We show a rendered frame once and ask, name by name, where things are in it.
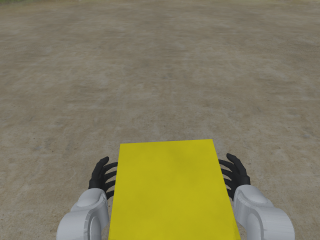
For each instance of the right robot forearm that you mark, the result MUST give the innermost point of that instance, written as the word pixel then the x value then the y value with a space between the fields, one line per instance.
pixel 260 218

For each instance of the left robot forearm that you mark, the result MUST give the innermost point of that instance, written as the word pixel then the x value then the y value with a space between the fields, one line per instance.
pixel 87 218

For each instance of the carton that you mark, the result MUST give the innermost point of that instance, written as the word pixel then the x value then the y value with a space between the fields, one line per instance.
pixel 171 190

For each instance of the robot left hand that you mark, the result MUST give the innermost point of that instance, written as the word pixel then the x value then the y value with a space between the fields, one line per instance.
pixel 98 177

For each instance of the robot right hand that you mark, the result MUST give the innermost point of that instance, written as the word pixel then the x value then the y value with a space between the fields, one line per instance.
pixel 238 175

